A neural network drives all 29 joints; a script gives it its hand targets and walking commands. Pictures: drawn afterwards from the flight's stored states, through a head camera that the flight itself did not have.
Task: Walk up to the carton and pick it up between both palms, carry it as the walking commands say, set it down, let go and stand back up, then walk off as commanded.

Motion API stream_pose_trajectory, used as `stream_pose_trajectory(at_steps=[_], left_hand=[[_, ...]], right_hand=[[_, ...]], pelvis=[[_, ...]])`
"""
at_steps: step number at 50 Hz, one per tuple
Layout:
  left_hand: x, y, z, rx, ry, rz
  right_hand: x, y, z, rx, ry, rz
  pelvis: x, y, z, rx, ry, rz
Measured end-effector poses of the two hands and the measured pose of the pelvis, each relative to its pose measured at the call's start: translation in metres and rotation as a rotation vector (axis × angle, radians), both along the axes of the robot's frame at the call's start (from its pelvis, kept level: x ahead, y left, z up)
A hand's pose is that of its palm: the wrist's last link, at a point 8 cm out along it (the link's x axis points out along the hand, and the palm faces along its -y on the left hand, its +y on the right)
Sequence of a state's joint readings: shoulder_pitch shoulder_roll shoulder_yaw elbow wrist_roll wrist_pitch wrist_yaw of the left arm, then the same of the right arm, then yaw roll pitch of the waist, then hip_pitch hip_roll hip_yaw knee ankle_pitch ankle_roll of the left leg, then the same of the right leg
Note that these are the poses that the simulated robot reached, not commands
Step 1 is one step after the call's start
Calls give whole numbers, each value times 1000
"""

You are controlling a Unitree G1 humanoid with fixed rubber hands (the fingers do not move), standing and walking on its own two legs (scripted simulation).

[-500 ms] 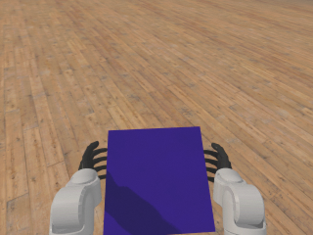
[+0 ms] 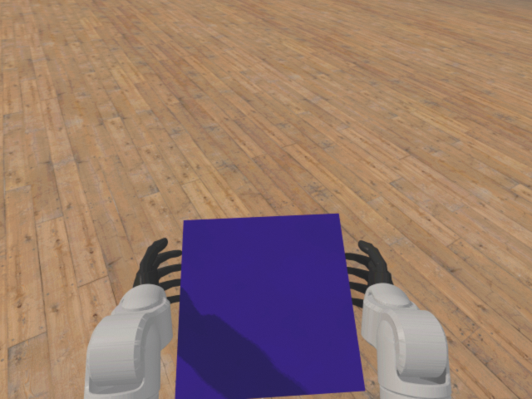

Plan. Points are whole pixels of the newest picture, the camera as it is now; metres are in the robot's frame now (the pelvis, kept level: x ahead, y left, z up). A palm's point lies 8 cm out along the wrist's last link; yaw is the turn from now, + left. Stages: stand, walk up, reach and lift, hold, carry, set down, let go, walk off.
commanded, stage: carry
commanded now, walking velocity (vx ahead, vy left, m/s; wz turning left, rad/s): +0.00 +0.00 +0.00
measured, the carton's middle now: (264, 304) +0.29 +0.00 +0.01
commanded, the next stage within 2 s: none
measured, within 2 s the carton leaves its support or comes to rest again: neither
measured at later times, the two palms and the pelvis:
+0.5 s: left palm (154, 288) +0.28 +0.16 +0.08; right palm (366, 289) +0.28 -0.14 +0.08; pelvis +0.01 +0.00 +0.00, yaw +0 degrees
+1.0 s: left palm (163, 292) +0.29 +0.15 +0.05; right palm (366, 291) +0.29 -0.15 +0.05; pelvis +0.02 +0.00 +0.00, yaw +1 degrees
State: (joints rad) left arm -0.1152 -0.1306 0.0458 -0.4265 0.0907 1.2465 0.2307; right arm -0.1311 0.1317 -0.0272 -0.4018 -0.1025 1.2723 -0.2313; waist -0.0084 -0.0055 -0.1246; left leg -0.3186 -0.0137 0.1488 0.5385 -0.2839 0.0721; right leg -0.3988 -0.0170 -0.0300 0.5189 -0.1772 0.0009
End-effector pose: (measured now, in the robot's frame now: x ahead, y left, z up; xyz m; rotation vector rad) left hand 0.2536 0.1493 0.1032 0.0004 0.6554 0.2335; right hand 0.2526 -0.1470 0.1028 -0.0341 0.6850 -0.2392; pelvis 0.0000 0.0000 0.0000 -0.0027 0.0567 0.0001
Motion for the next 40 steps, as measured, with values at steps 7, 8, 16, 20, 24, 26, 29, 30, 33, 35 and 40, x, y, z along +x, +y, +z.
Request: stream_pose_trajectory(at_steps=[7, 8, 16, 20, 24, 26, 29, 30, 33, 35, 40], left_hand=[[7, 3, -3, 0, 5, -2], [8, 3, -4, -1, 7, -3], [31, 5, -40, -1, 84, -35], [30, 4, -40, -16, 27, -31], [26, 5, -26, -10, -36, -20], [28, 6, -27, -7, -29, -22], [32, 7, -36, -10, 5, -27], [33, 7, -39, -12, 15, -29], [34, 7, -45, -18, 24, -31], [35, 6, -47, -22, 15, -30], [35, 4, -45, -22, -12, -27]], right_hand=[[7, 3, -3, -2, 6, 2], [8, 3, -4, -2, 8, 2], [29, 2, -40, -21, 89, 24], [27, 1, -39, -7, 34, 12], [24, 2, -25, 7, -30, 15], [27, 3, -26, 7, -22, 25], [32, 3, -35, 3, 13, 35], [33, 3, -38, 2, 22, 37], [35, 2, -44, 3, 31, 37], [36, 1, -46, 6, 22, 35], [36, -2, -44, 12, -7, 32]], pelvis=[[4, 3, 0, -2, 2, 0], [5, 3, 0, -2, 2, 1], [8, 5, 0, -3, -6, 3], [9, 4, 0, -3, -8, 4], [10, 4, 0, -7, 0, 5], [11, 4, 0, -9, 0, 6], [13, 4, 0, -8, -6, 7], [13, 4, 0, -7, -8, 8], [14, 3, 0, -5, -12, 10], [14, 3, 0, -5, -12, 11], [14, 1, 1, -5, -9, 15]])
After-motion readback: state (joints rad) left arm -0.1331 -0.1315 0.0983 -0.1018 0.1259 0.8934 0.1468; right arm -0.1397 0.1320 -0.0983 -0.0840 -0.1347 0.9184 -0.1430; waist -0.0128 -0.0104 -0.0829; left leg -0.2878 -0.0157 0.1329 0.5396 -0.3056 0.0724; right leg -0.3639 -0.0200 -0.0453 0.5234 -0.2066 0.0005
